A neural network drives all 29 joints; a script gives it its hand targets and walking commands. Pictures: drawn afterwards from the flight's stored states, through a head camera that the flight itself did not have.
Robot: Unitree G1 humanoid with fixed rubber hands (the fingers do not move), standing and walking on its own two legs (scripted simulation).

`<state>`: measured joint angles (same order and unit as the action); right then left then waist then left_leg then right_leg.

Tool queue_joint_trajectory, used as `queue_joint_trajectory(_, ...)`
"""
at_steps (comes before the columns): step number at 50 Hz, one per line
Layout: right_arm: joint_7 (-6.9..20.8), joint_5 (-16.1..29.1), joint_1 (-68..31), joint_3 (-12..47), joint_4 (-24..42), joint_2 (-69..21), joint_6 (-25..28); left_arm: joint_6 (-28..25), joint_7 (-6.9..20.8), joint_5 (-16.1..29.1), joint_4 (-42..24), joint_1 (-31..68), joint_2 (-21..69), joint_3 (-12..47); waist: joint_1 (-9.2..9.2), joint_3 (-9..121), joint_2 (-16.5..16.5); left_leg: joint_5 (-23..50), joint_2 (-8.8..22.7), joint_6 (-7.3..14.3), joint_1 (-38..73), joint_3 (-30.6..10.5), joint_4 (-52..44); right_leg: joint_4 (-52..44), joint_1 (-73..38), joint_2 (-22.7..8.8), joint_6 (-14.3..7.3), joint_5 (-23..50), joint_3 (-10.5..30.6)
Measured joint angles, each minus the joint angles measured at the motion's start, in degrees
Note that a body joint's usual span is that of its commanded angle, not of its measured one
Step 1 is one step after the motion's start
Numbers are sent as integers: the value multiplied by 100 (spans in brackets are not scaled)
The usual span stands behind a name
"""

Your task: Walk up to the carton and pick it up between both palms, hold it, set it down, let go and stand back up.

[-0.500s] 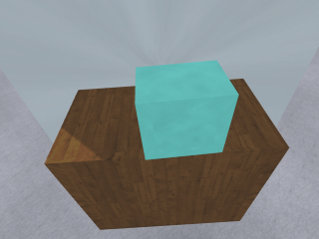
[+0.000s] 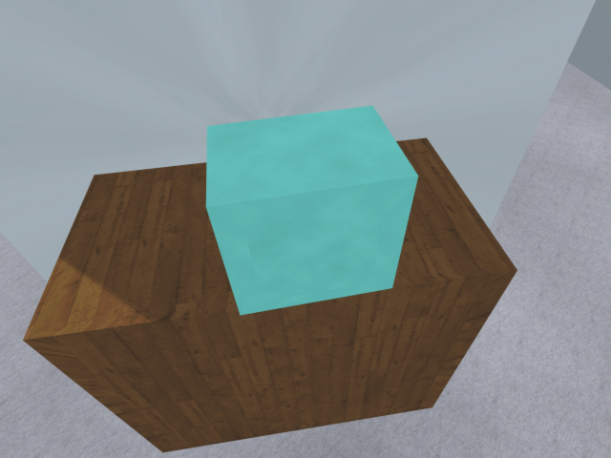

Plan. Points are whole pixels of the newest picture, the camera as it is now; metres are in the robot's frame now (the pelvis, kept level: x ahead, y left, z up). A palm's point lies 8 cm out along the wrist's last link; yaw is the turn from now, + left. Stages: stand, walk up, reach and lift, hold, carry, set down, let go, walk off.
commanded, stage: stand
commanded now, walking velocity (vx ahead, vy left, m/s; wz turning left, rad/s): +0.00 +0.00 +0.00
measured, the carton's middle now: (305, 212) +0.47 +0.02 +0.07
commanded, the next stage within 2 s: none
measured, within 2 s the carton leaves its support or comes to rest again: neither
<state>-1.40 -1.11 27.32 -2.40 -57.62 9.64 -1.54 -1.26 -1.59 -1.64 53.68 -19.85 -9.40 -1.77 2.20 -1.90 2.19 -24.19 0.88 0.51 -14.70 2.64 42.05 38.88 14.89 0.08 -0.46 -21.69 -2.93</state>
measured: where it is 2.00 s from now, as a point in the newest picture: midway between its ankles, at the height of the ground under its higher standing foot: outside the picture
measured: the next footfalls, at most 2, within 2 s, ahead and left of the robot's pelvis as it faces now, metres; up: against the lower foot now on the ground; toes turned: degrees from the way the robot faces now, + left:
none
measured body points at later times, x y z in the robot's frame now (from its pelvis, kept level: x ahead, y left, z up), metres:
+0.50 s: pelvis +0.05 -0.01 +0.00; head +0.06 +0.00 +0.45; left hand +0.11 +0.23 -0.14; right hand +0.12 -0.26 -0.13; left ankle -0.02 +0.10 -0.72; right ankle -0.01 -0.12 -0.72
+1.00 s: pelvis +0.03 -0.02 +0.00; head +0.08 -0.01 +0.44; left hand +0.09 +0.25 -0.14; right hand +0.13 -0.27 -0.14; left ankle -0.02 +0.10 -0.72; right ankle -0.01 -0.12 -0.72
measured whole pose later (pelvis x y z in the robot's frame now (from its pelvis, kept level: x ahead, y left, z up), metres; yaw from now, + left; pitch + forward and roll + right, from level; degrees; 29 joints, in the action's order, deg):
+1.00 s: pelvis +0.03 -0.02 +0.00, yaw +3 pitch -2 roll +1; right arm -1.3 -0.4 11.2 -0.7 -50.5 12.7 -1.5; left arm 2.3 -1.6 0.1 51.2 -10.6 -15.0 -0.5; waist -0.8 -8.5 -1.2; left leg -25.9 0.3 -0.4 -11.3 0.8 39.5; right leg 40.9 12.3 -1.3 -1.8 -26.2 -5.7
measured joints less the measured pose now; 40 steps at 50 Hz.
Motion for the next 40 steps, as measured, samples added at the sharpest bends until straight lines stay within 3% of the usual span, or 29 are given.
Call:
queue_joint_trajectory(2, 22, -28, -92, 19, 101, 17, 36, -11, -27, 31, 40, 70, -4, 24, -31, -63, 68, 0, 37, -45, -21, -100, -32, -107, -41, 40, -13, 2, -60)
queue_joint_trajectory(4, 35, -33, -247, 34, 185, 18, 94, 7, -42, 72, 69, 144, -35, 52, -37, -152, 69, -64, 37, 62, 56, -127, -204, -221, -103, 38, -1, 20, -108)
queue_joint_trajectory(16, -69, 36, -1107, 131, 556, 19, 223, 142, -55, 148, 65, 546, -287, 91, -308, -151, -371, -7, -106, 59, 522, -17, -731, -336, -366, -98, 22, -156, -4)
queue_joint_trajectory(40, -47, 1, -1274, 105, 612, 270, -7, 204, -16, 148, -117, 700, -449, 45, -212, -492, -228, -357, 70, -138, 508, -225, -156, 1, -538, 32, -161, -556, -251)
